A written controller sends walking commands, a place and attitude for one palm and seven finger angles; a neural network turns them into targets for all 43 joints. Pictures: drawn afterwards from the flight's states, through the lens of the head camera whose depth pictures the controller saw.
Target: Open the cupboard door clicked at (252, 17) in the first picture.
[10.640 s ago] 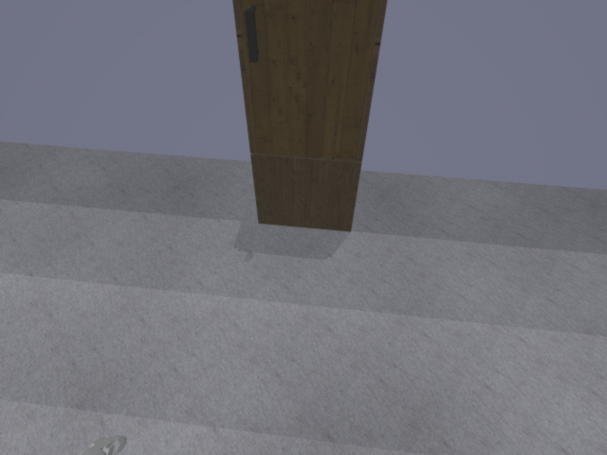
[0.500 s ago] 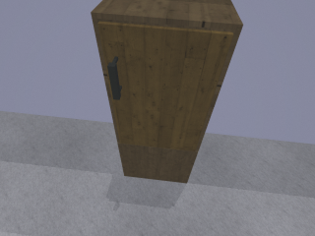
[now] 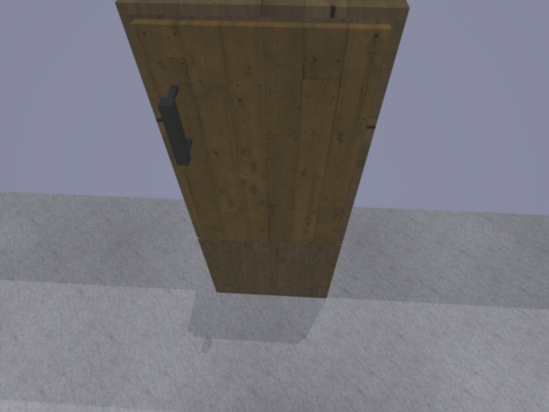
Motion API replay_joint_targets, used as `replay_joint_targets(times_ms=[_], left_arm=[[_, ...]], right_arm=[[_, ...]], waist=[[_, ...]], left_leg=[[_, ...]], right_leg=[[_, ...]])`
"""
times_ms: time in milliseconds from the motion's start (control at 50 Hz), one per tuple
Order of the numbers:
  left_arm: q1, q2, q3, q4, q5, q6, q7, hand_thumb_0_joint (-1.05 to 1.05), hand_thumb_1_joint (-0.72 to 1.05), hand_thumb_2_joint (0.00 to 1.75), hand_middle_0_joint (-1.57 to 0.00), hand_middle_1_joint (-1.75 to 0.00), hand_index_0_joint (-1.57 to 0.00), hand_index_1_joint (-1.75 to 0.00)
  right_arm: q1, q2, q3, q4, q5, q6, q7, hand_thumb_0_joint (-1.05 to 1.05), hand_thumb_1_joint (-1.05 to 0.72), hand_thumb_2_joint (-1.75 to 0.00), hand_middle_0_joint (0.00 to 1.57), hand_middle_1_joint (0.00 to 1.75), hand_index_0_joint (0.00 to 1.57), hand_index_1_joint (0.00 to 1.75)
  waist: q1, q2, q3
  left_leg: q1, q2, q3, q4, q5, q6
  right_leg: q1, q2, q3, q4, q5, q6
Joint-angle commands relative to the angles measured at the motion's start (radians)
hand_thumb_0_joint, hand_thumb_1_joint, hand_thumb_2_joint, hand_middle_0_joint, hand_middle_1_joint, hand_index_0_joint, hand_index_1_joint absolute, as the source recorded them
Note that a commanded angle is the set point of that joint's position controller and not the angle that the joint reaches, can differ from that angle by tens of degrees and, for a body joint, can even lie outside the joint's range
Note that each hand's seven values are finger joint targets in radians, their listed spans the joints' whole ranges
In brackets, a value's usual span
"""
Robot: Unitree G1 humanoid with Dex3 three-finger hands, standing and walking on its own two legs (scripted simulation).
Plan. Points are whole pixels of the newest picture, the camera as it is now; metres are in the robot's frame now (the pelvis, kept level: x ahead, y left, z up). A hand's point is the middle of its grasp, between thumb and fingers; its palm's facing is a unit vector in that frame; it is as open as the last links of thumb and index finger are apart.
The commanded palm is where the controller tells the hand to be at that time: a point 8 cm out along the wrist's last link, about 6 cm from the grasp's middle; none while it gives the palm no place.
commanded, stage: come to a stop and stand still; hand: left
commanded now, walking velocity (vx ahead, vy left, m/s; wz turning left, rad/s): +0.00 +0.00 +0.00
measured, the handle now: (179, 126) +0.56 +0.20 +0.09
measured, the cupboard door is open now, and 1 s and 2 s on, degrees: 0 0 0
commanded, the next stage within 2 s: look again from close up in 0.70 s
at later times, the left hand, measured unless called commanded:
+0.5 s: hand out of the picture -0.08 +0.14 -0.17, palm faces +0.07 -0.99 -0.15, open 7.4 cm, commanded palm none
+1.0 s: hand out of the picture -0.05 +0.17 -0.17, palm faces +0.04 -0.98 -0.19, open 7.4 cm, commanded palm none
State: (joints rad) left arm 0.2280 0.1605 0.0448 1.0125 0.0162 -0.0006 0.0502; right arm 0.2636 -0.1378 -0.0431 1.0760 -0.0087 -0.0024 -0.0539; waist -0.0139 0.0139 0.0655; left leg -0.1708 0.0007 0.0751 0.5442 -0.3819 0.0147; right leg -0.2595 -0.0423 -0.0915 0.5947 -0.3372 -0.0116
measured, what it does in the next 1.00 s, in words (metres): stands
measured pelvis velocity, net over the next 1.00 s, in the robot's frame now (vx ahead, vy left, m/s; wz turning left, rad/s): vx -0.03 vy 0.01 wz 0.00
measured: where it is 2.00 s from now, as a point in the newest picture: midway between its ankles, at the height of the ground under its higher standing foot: outside the picture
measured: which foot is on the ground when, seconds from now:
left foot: down 0.00-1.00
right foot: down 0.00-1.00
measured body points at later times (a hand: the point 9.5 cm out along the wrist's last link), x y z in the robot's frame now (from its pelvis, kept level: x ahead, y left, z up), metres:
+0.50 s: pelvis -0.05 -0.01 +0.01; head -0.04 -0.01 +0.46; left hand -0.08 +0.19 -0.15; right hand -0.08 -0.22 -0.15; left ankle -0.05 +0.10 -0.73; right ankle -0.01 -0.11 -0.73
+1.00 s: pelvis -0.03 +0.01 +0.00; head -0.04 -0.01 +0.45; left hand -0.05 +0.22 -0.15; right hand -0.05 -0.19 -0.16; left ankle -0.05 +0.10 -0.73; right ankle -0.01 -0.11 -0.73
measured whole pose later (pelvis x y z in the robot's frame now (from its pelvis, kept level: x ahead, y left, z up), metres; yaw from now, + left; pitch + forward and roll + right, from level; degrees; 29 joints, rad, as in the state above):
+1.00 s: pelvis -0.03 +0.01 +0.00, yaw +0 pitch -1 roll +0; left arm 0.33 0.10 -0.01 1.12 0.01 -0.02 0.04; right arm 0.36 -0.12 0.00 1.07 -0.02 -0.02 -0.03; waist -0.01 0.05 -0.01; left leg -0.21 0.00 0.07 0.53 -0.31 0.03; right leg -0.27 -0.04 -0.10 0.52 -0.24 0.00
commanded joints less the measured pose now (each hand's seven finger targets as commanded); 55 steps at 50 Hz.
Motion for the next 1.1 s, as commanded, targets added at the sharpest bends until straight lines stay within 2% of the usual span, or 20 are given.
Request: replay_joint_targets(times_ms=[0, 20, 60, 120, 200, 340, 420, 540, 620, 680, 740, 760, 780, 800, 820, 840, 880, 920, 1000, 1080], left_arm=[[0.075, 0.076, -0.003, -0.028, -0.002, -0.007, -0.006, 0.0, 0.9, 0.9, -0.2, -0.3, -0.2, -0.3], [0.063, 0.073, -0.006, -0.029, -0.004, -0.005, -0.007, 0.0, 0.9, 0.9, -0.2, -0.3, -0.2, -0.3], [0.061, 0.072, -0.009, -0.02, -0.002, -0.004, -0.008, 0.0, 0.9, 0.9, -0.2, -0.3, -0.2, -0.3], [0.074, 0.07, -0.013, 0.001, -0.001, -0.005, -0.012, 0.0, 0.9, 0.9, -0.2, -0.3, -0.2, -0.3], [0.081, 0.076, -0.018, 0.013, -0.001, -0.008, -0.017, 0.0, 0.9, 0.9, -0.2, -0.3, -0.2, -0.3], [0.118, 0.076, -0.021, 0.03, -0.003, -0.014, -0.019, 0.0, 0.9, 0.9, -0.2, -0.3, -0.2, -0.3], [0.144, 0.066, -0.023, 0.043, -0.005, -0.018, -0.019, 0.0, 0.9, 0.9, -0.2, -0.3, -0.2, -0.3], [0.19, 0.035, -0.03, 0.069, -0.004, -0.02, -0.016, 0.0, 0.9, 0.9, -0.2, -0.3, -0.2, -0.3], [0.21, 0.018, -0.031, 0.082, -0.004, -0.023, -0.015, 0.0, 0.9, 0.9, -0.2, -0.3, -0.2, -0.3], [0.217, 0.01, -0.032, 0.084, -0.003, -0.021, -0.014, 0.0, 0.9, 0.9, -0.2, -0.3, -0.2, -0.3], [0.223, 0.002, -0.032, 0.088, -0.002, -0.023, -0.013, 0.0, 0.9, 0.9, -0.2, -0.3, -0.2, -0.3], [0.224, -0.004, -0.033, 0.088, -0.002, -0.023, -0.013, 0.0, 0.9, 0.9, -0.2, -0.3, -0.2, -0.3], [0.256, 0.062, -0.042, 0.12, 0.007, -0.039, 0.024, 0.0, 0.9, 0.9, -0.2, -0.3, -0.2, -0.3], [0.218, 0.102, -0.032, 0.08, 0.003, -0.047, 0.015, 0.0, 0.9, 0.9, -0.2, -0.3, -0.2, -0.3], [0.174, 0.092, -0.027, 0.064, 0.003, -0.045, 0.005, 0.0, 0.9, 0.9, -0.2, -0.3, -0.2, -0.3], [0.156, 0.089, -0.027, 0.063, 0.005, -0.048, 0.002, 0.0, 0.9, 0.9, -0.2, -0.3, -0.2, -0.3], [0.155, 0.042, -0.034, 0.062, 0.002, -0.042, -0.005, 0.0, 0.9, 0.9, -0.2, -0.3, -0.2, -0.3], [0.154, 0.021, -0.04, 0.068, 0.0, -0.04, -0.009, 0.0, 0.9, 0.9, -0.2, -0.3, -0.2, -0.3], [0.145, 0.021, -0.04, 0.073, -0.001, -0.036, -0.012, 0.0, 0.9, 0.9, -0.2, -0.3, -0.2, -0.3], [0.136, 0.039, -0.036, 0.068, -0.003, -0.035, -0.011, 0.0, 0.9, 0.9, -0.2, -0.3, -0.2, -0.3]], right_arm=[[0.097, -0.048, 0.008, -0.008, -0.005, -0.013, 0.007, 0.0, -0.9, -0.9, 0.2, 0.3, 0.2, 0.3], [0.084, -0.06, 0.009, 0.0, -0.007, -0.019, 0.009, 0.0, -0.9, -0.9, 0.2, 0.3, 0.2, 0.3], [0.055, -0.067, 0.016, 0.006, -0.007, -0.022, 0.011, 0.0, -0.9, -0.9, 0.2, 0.3, 0.2, 0.3], [0.051, -0.065, 0.022, 0.01, -0.007, -0.022, 0.015, 0.0, -0.9, -0.9, 0.2, 0.3, 0.2, 0.3], [0.073, -0.061, 0.029, 0.021, -0.008, -0.016, 0.022, 0.0, -0.9, -0.9, 0.2, 0.3, 0.2, 0.3], [0.119, -0.053, 0.036, 0.036, -0.009, -0.011, 0.026, 0.0, -0.9, -0.9, 0.2, 0.3, 0.2, 0.3], [0.15, -0.044, 0.04, 0.046, -0.009, -0.014, 0.026, 0.0, -0.9, -0.9, 0.2, 0.3, 0.2, 0.3], [0.174, -0.024, 0.044, 0.058, -0.006, -0.017, 0.021, 0.0, -0.9, -0.9, 0.2, 0.3, 0.2, 0.3], [0.196, -0.011, 0.044, 0.061, -0.006, -0.018, 0.019, 0.0, -0.9, -0.9, 0.2, 0.3, 0.2, 0.3], [0.203, -0.005, 0.045, 0.062, -0.007, -0.02, 0.018, 0.0, -0.9, -0.9, 0.2, 0.3, 0.2, 0.3], [0.206, 0.001, 0.043, 0.06, -0.006, -0.021, 0.017, 0.0, -0.9, -0.9, 0.2, 0.3, 0.2, 0.3], [0.206, 0.001, 0.043, 0.058, -0.007, -0.023, 0.016, 0.0, -0.9, -0.9, 0.2, 0.3, 0.2, 0.3], [0.019, -0.075, 0.036, -0.02, 0.001, -0.03, 0.03, 0.0, -0.9, -0.9, 0.2, 0.3, 0.2, 0.3], [0.101, -0.013, 0.036, -0.046, -0.002, -0.018, 0.031, 0.0, -0.9, -0.9, 0.2, 0.3, 0.2, 0.3], [0.147, -0.006, 0.037, -0.033, -0.005, -0.021, 0.03, 0.0, -0.9, -0.9, 0.2, 0.3, 0.2, 0.3], [0.184, -0.016, 0.039, -0.03, -0.011, -0.025, 0.035, 0.0, -0.9, -0.9, 0.2, 0.3, 0.2, 0.3], [0.184, -0.028, 0.037, -0.038, -0.011, -0.032, 0.031, 0.0, -0.9, -0.9, 0.2, 0.3, 0.2, 0.3], [0.169, -0.045, 0.037, -0.051, -0.006, -0.036, 0.027, 0.0, -0.9, -0.9, 0.2, 0.3, 0.2, 0.3], [0.159, -0.068, 0.041, -0.046, -0.008, -0.045, 0.024, 0.0, -0.9, -0.9, 0.2, 0.3, 0.2, 0.3], [0.155, -0.081, 0.045, -0.034, -0.009, -0.049, 0.022, 0.0, -0.9, -0.9, 0.2, 0.3, 0.2, 0.3]], waist=[[0.011, -0.091, -0.1], [0.017, -0.01, -0.083], [0.028, 0.042, -0.026], [0.03, 0.01, 0.016], [0.027, -0.039, 0.056], [0.019, -0.048, 0.045], [0.018, -0.03, 0.03], [0.023, -0.011, 0.052], [0.023, -0.032, 0.047], [0.027, -0.014, 0.056], [0.026, -0.029, 0.055], [0.026, -0.014, 0.051], [0.072, 0.078, 0.078], [-0.002, 0.085, -0.064], [-0.015, 0.094, -0.048], [-0.02, 0.089, -0.065], [-0.008, 0.073, -0.053], [0.002, 0.004, -0.013], [0.013, -0.029, 0.046], [0.016, -0.028, 0.039]], left_leg=[[0.022, 0.103, -0.078, -0.097, 0.416, 0.002], [0.014, 0.119, -0.099, -0.127, 0.469, 0.012], [-0.042, 0.129, -0.113, -0.167, 0.411, 0.024], [-0.078, 0.116, -0.111, -0.207, 0.24, 0.018], [-0.095, 0.094, -0.1, -0.235, 0.095, 0.013], [-0.075, 0.078, -0.082, -0.227, 0.063, 0.01], [-0.088, 0.076, -0.083, -0.226, 0.069, 0.009], [-0.114, 0.082, -0.089, -0.232, 0.061, 0.008], [-0.124, 0.078, -0.088, -0.223, 0.068, 0.01], [-0.138, 0.081, -0.095, -0.23, 0.059, 0.011], [-0.138, 0.083, -0.093, -0.223, 0.07, 0.012], [-0.133, 0.084, -0.095, -0.223, 0.086, 0.013], [-0.163, 0.092, -0.036, -0.031, 0.116, -0.029], [-0.1, 0.044, -0.062, -0.011, 0.035, -0.023], [-0.068, 0.05, -0.07, -0.055, 0.069, -0.009], [-0.064, 0.066, -0.079, -0.063, 0.101, 0.001], [-0.112, 0.097, -0.123, -0.132, 0.127, 0.019], [-0.154, 0.112, -0.147, -0.178, 0.124, 0.031], [-0.163, 0.112, -0.15, -0.23, 0.155, 0.034], [-0.117, 0.104, -0.129, -0.229, 0.241, 0.031]], right_leg=[[0.072, -0.119, 0.122, -0.083, 0.52, -0.057], [0.072, -0.095, 0.107, -0.084, 0.443, -0.039], [0.084, -0.069, 0.108, -0.123, 0.307, -0.026], [0.083, -0.072, 0.123, -0.188, 0.22, -0.031], [0.053, -0.076, 0.138, -0.268, 0.059, -0.03], [0.024, -0.08, 0.147, -0.325, -0.047, -0.029], [0.032, -0.076, 0.147, -0.318, -0.033, -0.032], [0.031, -0.07, 0.131, -0.302, -0.002, -0.033], [0.033, -0.068, 0.134, -0.29, 0.003, -0.034], [0.033, -0.066, 0.125, -0.275, 0.017, -0.034], [0.032, -0.066, 0.122, -0.27, 0.029, -0.034], [0.032, -0.065, 0.122, -0.263, 0.052, -0.035], [-0.001, -0.118, 0.155, -0.229, 0.312, -0.027], [0.005, -0.163, 0.224, -0.262, 0.115, -0.063], [-0.051, -0.148, 0.196, -0.253, -0.041, -0.078], [-0.054, -0.114, 0.148, -0.217, -0.046, -0.068], [-0.016, -0.068, 0.114, -0.174, 0.025, -0.049], [0.019, -0.053, 0.099, -0.157, 0.088, -0.04], [0.033, -0.053, 0.089, -0.147, 0.149, -0.031], [0.049, -0.063, 0.096, -0.151, 0.203, -0.028]])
